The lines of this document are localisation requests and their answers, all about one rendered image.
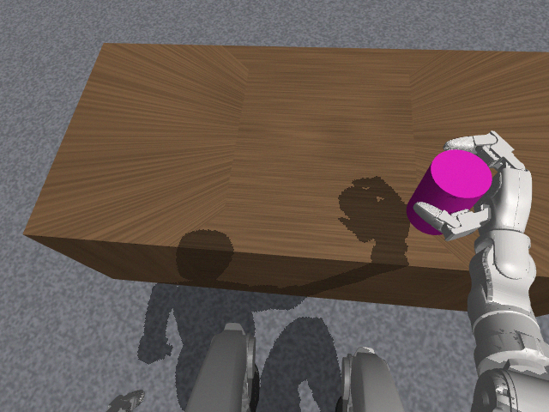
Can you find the can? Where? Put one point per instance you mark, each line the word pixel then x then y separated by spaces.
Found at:
pixel 455 180

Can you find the right robot hand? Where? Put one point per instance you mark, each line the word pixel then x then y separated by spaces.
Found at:
pixel 506 204

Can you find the left robot hand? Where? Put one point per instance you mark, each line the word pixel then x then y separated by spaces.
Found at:
pixel 126 403

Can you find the right robot arm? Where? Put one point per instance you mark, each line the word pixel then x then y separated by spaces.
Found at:
pixel 511 357

